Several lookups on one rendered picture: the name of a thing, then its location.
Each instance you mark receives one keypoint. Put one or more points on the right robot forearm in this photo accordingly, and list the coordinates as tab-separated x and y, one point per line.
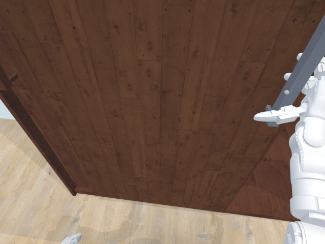
307	171

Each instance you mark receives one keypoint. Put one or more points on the robot right hand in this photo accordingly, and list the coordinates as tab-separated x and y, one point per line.
314	90

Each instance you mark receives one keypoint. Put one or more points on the handle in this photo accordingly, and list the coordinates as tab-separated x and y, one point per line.
309	60
5	84

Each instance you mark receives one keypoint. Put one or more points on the wardrobe door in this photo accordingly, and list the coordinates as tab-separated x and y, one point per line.
28	94
156	98

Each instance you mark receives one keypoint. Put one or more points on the robot left hand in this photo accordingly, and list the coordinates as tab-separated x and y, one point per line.
74	239

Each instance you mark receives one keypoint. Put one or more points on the right robot upper arm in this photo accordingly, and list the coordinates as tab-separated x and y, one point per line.
304	233

